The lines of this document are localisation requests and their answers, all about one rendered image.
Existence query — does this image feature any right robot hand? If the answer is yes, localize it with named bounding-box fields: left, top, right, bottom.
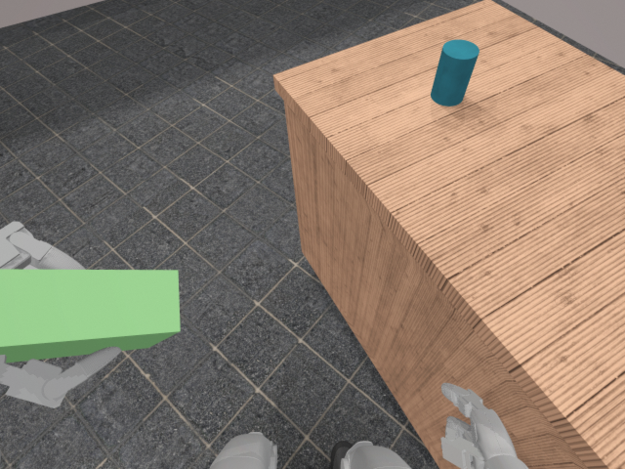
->
left=440, top=383, right=518, bottom=469

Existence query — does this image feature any left robot hand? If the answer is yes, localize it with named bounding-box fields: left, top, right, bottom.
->
left=0, top=221, right=122, bottom=408

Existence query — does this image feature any sponge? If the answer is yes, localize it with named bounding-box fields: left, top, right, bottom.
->
left=0, top=269, right=181, bottom=362

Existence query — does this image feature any table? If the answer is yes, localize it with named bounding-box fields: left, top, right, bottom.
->
left=273, top=0, right=625, bottom=469

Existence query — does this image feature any robot left thigh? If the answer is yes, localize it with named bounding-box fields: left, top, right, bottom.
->
left=210, top=434, right=277, bottom=469

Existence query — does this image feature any right robot foot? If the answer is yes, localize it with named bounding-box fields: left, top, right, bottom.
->
left=330, top=441, right=352, bottom=469

